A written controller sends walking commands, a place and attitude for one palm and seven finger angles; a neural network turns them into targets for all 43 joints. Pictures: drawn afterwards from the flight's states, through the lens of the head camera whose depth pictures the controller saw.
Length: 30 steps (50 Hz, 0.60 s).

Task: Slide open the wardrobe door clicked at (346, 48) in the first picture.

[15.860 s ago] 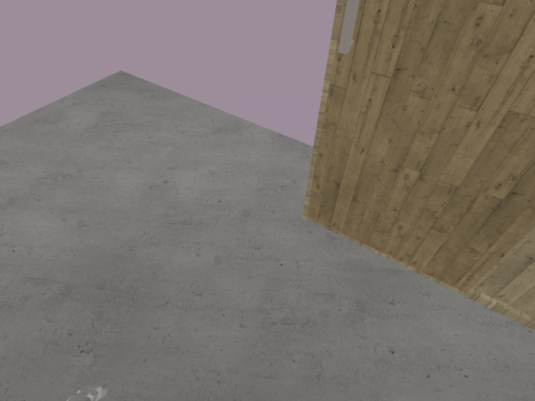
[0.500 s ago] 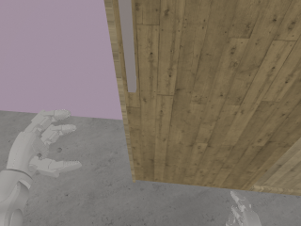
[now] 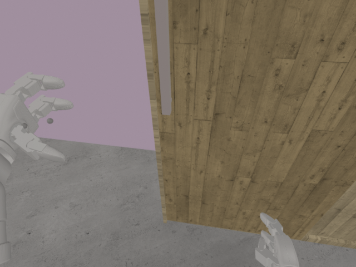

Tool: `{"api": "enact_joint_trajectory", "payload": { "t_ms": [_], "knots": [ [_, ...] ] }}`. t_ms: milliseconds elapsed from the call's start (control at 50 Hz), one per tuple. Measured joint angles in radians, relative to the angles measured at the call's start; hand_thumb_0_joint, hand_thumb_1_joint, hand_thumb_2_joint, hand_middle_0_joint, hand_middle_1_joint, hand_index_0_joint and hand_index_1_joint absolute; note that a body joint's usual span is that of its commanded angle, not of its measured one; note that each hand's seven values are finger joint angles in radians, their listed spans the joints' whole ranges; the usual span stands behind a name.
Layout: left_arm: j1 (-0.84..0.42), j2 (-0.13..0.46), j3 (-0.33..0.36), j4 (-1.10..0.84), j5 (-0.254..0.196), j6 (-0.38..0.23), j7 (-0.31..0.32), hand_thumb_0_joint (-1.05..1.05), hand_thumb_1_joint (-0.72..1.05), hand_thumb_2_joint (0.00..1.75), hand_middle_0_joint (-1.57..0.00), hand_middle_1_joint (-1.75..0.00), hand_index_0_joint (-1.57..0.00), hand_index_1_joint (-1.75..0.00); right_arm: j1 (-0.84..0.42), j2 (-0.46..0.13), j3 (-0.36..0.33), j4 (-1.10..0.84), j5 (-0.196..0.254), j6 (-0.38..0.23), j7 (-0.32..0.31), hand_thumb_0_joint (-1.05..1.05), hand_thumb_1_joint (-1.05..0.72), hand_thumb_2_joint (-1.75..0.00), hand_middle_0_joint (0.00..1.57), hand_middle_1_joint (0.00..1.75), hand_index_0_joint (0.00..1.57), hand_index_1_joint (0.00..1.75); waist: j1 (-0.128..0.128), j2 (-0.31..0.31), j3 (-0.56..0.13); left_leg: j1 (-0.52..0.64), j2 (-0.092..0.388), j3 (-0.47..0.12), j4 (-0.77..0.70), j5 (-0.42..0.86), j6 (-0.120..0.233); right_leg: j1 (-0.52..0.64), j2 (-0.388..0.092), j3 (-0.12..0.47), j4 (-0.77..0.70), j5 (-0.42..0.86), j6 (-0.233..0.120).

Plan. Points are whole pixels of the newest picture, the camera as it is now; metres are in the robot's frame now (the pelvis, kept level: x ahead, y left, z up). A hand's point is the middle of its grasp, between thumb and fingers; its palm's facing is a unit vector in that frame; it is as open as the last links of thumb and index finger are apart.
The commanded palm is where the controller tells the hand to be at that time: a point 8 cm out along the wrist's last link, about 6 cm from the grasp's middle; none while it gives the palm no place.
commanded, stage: raise the hand with hooked fingers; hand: left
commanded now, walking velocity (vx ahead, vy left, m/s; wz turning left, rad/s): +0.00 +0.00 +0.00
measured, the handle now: (166, 60) +0.54 +0.11 +0.24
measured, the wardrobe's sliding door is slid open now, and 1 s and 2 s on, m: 0.00 0.00 0.00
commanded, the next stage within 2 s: move the hooked fingers beside the handle in 0.56 s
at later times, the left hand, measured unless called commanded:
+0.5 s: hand (60, 103) +0.31 +0.27 +0.25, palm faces +0.07 -0.99 -0.11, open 14.0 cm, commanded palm +0.27 +0.31 +0.25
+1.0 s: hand (83, 102) +0.34 +0.25 +0.24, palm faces +0.01 -1.00 -0.09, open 14.0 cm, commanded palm +0.31 +0.29 +0.25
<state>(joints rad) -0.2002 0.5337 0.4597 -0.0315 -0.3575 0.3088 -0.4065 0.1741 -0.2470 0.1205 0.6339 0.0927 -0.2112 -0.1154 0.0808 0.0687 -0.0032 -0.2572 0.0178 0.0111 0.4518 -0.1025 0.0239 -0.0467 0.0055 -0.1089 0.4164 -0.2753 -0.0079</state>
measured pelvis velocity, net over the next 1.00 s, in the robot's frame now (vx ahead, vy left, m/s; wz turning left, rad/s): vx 0.03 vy -0.02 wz -0.01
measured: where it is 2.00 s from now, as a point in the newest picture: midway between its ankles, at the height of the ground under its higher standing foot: outside the picture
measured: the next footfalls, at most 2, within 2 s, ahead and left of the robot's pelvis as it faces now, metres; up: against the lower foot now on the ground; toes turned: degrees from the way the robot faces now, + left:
none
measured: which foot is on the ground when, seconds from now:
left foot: down 0.00-1.00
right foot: down 0.00-1.00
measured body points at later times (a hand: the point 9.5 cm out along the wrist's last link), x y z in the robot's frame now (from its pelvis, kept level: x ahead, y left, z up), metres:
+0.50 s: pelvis +0.02 +0.00 +0.00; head +0.00 -0.02 +0.45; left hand +0.30 +0.33 +0.25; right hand +0.24 -0.22 -0.06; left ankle +0.10 +0.10 -0.74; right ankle -0.02 -0.11 -0.74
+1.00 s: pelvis +0.03 -0.02 +0.00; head +0.01 -0.04 +0.45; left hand +0.33 +0.30 +0.24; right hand +0.25 -0.24 -0.06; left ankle +0.10 +0.10 -0.74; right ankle -0.02 -0.11 -0.74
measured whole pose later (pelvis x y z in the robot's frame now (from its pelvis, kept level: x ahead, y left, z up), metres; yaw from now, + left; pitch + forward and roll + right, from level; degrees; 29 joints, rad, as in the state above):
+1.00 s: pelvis +0.03 -0.02 +0.00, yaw -1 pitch -2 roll +0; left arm -0.31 0.53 0.44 0.08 -0.33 0.40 -0.44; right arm 0.15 -0.28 0.09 0.61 0.11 -0.14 -0.10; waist 0.07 0.07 -0.03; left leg -0.27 0.01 0.02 0.46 -0.15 0.01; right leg -0.06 0.00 -0.10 0.42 -0.32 -0.02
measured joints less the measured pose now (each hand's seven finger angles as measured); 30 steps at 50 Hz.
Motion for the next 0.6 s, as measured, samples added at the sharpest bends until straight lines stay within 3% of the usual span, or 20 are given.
{"api": "enact_joint_trajectory", "payload": {
  "t_ms": [120, 200, 400, 600],
  "knots": [
    [-0.119, 0.057, 0.01, 0.111, 0.011, 0.072, -0.032, -0.01, -0.5, 0.3, -0.3, -1.2, -0.3, -1.19, 0.0, -0.023, -0.004, 0.016, 0.014, 0.011, 0.004, 0.02, -0.9, -0.9, 0.2, 0.3, 0.2, 0.3, 0.001, 0.017, -0.012, -0.008, -0.003, -0.007, 0.003, -0.002, -0.002, -0.007, -0.001, -0.005, 0.006, -0.005, -0.001],
    [-0.119, 0.072, 0.0, 0.16, 0.01, 0.111, -0.062, -0.01, -0.5, 0.3, -0.3, -1.2, -0.3, -1.2, -0.003, -0.037, -0.011, 0.007, 0.021, 0.025, 0.018, 0.02, -0.9, -0.9, 0.2, 0.3, 0.2, 0.3, -0.008, 0.023, -0.024, -0.029, -0.003, -0.003, 0.013, -0.007, -0.002, -0.033, -0.002, 0.0, 0.021, -0.013, 0.0],
    [-0.027, 0.01, 0.025, 0.009, -0.001, 0.051, -0.039, -0.01, -0.5, 0.3, -0.31, -1.2, -0.3, -1.2, 0.004, -0.025, -0.022, -0.021, 0.008, 0.019, 0.024, 0.02, -0.9, -0.9, 0.2, 0.3, 0.2, 0.3, -0.013, -0.012, -0.015, -0.009, -0.001, 0.013, 0.017, -0.037, -0.004, -0.013, -0.003, 0.018, 0.012, -0.029, -0.002],
    [-0.072, 0.032, 0.012, 0.054, 0.023, 0.124, -0.04, -0.01, -0.5, 0.3, -0.3, -1.2, -0.3, -1.2, -0.019, -0.028, -0.016, -0.029, 0.021, 0.039, 0.021, 0.02, -0.9, -0.9, 0.2, 0.3, 0.2, 0.3, -0.002, 0.004, -0.015, -0.013, -0.011, 0.01, 0.006, -0.041, -0.003, -0.015, -0.011, 0.014, 0.002, -0.036, 0.0]
  ]
}}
